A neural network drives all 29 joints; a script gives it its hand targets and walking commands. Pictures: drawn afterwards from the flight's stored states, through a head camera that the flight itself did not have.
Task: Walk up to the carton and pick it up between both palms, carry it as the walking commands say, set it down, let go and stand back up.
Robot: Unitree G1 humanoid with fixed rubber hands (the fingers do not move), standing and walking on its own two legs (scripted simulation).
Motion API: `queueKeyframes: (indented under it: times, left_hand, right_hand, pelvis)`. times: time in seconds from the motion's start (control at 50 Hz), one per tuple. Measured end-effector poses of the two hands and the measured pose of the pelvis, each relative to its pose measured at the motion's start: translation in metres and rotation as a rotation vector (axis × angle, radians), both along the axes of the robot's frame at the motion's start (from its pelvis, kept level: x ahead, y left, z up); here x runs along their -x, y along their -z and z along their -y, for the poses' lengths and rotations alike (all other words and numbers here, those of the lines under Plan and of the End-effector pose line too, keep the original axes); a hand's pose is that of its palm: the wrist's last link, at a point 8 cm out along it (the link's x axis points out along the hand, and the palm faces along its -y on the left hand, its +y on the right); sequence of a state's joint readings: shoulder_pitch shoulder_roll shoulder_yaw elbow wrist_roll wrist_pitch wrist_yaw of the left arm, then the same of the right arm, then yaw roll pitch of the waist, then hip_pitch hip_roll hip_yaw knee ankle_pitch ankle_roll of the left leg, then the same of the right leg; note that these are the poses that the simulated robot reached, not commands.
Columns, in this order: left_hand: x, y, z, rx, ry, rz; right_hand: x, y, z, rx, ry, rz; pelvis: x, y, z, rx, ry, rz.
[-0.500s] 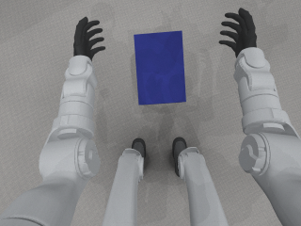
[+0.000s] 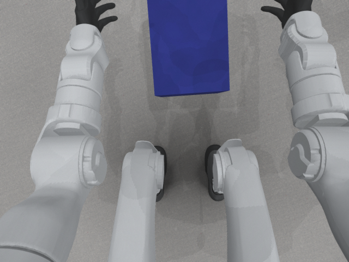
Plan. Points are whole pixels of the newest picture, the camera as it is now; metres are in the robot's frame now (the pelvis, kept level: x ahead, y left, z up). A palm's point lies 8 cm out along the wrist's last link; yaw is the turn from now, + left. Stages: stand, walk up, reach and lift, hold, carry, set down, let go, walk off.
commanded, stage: reach and lift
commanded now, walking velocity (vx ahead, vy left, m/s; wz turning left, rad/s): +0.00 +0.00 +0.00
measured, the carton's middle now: (187, 44) +0.56 -0.01 -0.39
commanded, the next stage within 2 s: none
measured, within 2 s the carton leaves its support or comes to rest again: neither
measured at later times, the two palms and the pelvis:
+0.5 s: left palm (116, 48) +0.53 +0.17 -0.27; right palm (260, 41) +0.53 -0.19 -0.27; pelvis -0.01 +0.00 -0.10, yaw +0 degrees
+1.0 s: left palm (120, 49) +0.53 +0.16 -0.29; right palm (256, 43) +0.53 -0.18 -0.29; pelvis -0.02 +0.00 -0.12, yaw +0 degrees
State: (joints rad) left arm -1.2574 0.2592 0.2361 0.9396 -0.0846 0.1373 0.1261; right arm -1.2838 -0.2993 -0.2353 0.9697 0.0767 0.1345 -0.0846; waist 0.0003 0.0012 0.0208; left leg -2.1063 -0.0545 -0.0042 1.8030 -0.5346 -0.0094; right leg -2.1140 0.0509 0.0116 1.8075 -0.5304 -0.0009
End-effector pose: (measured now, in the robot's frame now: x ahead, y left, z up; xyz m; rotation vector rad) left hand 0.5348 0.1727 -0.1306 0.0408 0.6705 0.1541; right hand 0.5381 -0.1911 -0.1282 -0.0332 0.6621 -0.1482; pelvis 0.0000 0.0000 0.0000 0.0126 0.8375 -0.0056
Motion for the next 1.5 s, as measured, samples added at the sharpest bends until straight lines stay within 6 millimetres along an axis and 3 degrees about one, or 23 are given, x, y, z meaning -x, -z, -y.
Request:
queueKeyframes:
  times: [0.34,0.58,0.94,1.24,1.5]
  left_hand:
    - [0.005,0.101,0.004,0.008,0.001,-0.049]
    - [0.010,0.160,0.004,0.018,0.009,-0.084]
    - [0.006,0.160,0.007,0.018,0.021,-0.065]
    - [0.004,0.160,0.032,0.038,0.061,-0.065]
    - [0.003,0.159,0.037,0.026,0.050,-0.068]
  right_hand:
    - [0.004,0.101,-0.003,-0.001,-0.003,-0.051]
    - [0.012,0.163,-0.006,-0.005,-0.015,-0.091]
    - [0.009,0.163,-0.006,-0.006,-0.012,-0.076]
    - [0.005,0.163,-0.032,-0.028,-0.056,-0.072]
    - [0.004,0.162,-0.034,-0.007,-0.051,-0.079]
  pelvis:
    - [0.011,0.073,0.001,-0.006,-0.002,0.094]
    - [0.015,0.110,0.001,-0.002,-0.005,0.193]
    - [0.017,0.119,-0.001,0.003,-0.005,0.226]
    - [0.020,0.115,0.000,0.001,-0.005,0.227]
    - [0.020,0.113,0.000,0.003,-0.004,0.240]
